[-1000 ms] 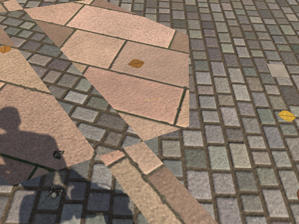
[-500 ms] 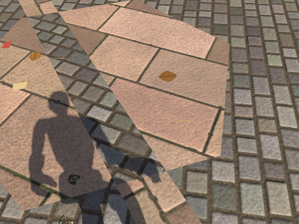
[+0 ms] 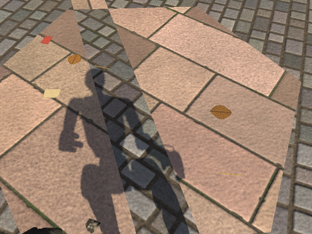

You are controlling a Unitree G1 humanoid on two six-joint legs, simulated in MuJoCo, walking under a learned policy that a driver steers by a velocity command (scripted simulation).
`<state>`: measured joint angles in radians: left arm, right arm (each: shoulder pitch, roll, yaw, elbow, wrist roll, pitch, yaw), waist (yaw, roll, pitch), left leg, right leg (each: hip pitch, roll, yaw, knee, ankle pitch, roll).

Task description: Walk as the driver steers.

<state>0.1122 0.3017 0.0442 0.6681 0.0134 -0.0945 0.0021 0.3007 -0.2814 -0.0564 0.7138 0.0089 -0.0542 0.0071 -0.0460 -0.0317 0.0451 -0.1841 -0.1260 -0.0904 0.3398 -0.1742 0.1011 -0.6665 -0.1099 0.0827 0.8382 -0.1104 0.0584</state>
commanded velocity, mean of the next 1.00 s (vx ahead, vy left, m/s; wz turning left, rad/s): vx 0.50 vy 0.00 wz -0.40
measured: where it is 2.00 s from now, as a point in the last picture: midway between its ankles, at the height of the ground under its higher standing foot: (235, 114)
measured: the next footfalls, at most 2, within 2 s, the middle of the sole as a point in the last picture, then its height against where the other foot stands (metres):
right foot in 0.24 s outside the picture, level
left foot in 0.72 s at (156, 194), level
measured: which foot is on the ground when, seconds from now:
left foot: down 0.00-0.26, up 0.28-0.70, down 0.72-1.00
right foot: up 0.00-0.22, down 0.24-0.74, up 0.76-1.00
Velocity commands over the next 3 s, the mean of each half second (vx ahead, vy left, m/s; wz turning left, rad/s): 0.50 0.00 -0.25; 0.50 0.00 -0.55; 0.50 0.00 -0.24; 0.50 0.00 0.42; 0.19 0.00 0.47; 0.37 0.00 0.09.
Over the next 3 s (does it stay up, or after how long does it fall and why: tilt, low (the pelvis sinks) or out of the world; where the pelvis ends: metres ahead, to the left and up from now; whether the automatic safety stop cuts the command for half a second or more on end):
stays up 1.37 -0.54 -0.02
